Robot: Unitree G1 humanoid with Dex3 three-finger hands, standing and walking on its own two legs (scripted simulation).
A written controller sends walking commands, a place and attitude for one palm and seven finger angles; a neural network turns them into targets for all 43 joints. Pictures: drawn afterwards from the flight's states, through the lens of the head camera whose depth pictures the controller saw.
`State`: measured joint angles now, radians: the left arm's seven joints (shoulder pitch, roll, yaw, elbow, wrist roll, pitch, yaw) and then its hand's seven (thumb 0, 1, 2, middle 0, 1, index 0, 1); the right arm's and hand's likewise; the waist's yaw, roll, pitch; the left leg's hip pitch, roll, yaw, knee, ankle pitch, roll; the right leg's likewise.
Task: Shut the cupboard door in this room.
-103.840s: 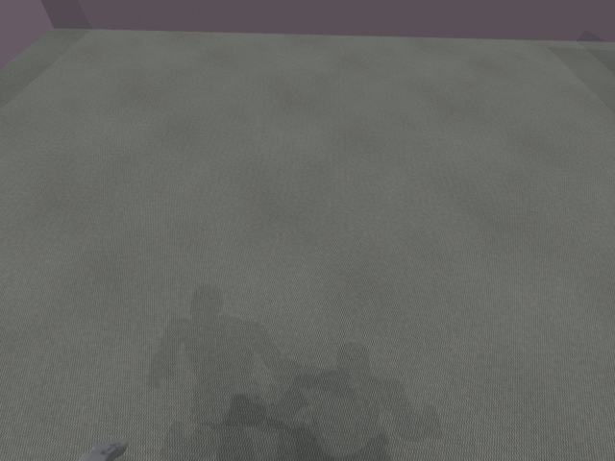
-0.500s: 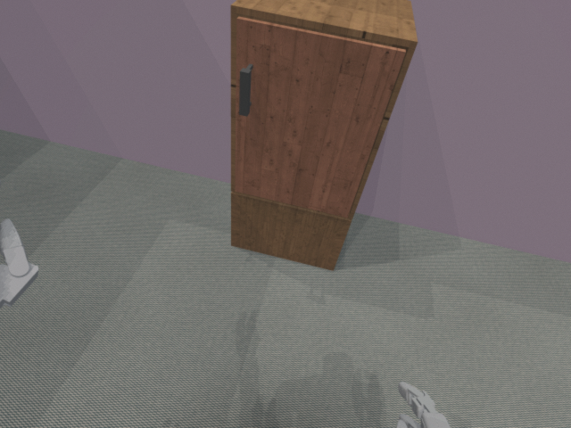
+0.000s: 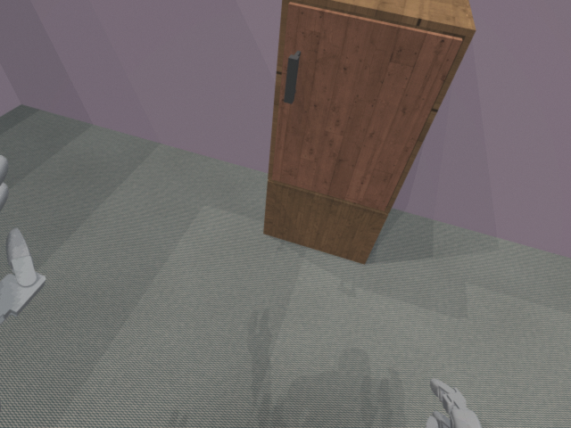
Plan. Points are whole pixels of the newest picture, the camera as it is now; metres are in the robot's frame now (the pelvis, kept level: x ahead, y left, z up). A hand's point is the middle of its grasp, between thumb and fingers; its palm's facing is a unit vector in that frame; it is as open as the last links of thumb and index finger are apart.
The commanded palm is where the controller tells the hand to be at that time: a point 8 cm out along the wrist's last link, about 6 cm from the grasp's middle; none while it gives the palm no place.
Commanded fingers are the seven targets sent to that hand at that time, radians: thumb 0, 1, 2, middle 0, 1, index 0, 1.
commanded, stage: stop stepping back and stand still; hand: left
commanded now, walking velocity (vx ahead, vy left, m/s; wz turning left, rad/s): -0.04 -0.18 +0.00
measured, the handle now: (293, 76) +0.98 +0.02 +0.03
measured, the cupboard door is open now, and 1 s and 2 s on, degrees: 0 0 0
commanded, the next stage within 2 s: let the arm hang, fingers relaxed in 0.68 s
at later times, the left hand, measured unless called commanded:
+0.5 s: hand (39, 247) +0.25 +0.28 +0.17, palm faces +0.46 -0.77 -0.44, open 7.4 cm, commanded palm +0.19 +0.31 +0.19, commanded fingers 0.00 0.90 0.90 -0.20 -0.30 -0.20 -0.30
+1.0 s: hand (123, 413) +0.16 +0.23 -0.10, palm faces -0.06 -0.94 -0.34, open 7.4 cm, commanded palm none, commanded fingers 0.00 0.90 0.90 -0.20 -0.30 -0.20 -0.30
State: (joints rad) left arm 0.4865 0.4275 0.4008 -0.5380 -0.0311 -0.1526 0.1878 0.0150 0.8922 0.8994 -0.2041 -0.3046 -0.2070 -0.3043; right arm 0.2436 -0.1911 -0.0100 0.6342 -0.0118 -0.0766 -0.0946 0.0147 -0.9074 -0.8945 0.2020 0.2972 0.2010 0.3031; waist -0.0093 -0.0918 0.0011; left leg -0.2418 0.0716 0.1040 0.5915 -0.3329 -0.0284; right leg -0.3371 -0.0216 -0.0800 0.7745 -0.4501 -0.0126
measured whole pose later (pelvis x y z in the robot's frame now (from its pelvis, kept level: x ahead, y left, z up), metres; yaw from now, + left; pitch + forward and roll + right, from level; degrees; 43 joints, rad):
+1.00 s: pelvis +0.02 +0.03 +0.00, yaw -1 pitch +0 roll +1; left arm 0.28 0.25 0.00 0.55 0.03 0.05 -0.01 0.01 0.91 0.90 -0.19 -0.30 -0.20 -0.30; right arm 0.15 -0.31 0.00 0.78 -0.01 -0.01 0.02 0.01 -0.91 -0.89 0.20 0.30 0.20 0.30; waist -0.02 0.06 0.03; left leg -0.28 -0.02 0.09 0.58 -0.30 0.04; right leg -0.34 -0.06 -0.07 0.61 -0.27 0.00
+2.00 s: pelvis +0.03 +0.03 +0.02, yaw -1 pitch -2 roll +0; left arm 0.19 0.24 0.02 1.13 0.02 -0.01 0.01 0.00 0.91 0.90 -0.20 -0.30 -0.20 -0.30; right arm 0.20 -0.25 -0.01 1.11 -0.01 0.00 -0.01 0.01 -0.91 -0.89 0.20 0.30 0.20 0.30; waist 0.00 0.00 0.04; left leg -0.11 -0.01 0.08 0.35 -0.21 0.04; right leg -0.16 -0.04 -0.08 0.35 -0.16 0.01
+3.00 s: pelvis +0.06 +0.01 +0.02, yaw -1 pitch -1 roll +0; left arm 0.15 0.30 0.01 1.13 0.02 -0.02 0.01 0.00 0.91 0.90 -0.20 -0.30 -0.20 -0.30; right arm 0.15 -0.31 0.00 1.12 -0.01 0.00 -0.01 0.01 -0.91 -0.89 0.20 0.30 0.20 0.30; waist 0.00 0.01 0.04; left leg -0.04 0.01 0.06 0.28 -0.22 0.01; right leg -0.08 -0.01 -0.10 0.29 -0.18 -0.01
